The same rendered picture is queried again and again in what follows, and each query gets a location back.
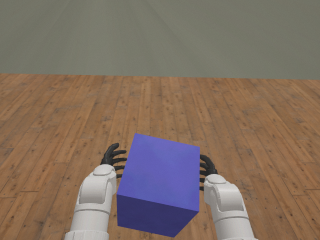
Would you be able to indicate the right robot forearm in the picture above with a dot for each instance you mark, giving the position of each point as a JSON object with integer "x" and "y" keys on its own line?
{"x": 228, "y": 210}

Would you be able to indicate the robot right hand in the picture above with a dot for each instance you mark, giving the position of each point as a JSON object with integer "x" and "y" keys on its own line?
{"x": 210, "y": 169}

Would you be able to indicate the robot left hand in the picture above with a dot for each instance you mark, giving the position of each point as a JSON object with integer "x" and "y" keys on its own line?
{"x": 109, "y": 155}

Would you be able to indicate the left robot forearm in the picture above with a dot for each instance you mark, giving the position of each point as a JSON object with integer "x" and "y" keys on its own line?
{"x": 93, "y": 205}

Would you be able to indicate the carton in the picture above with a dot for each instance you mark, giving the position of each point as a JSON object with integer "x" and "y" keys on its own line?
{"x": 159, "y": 191}

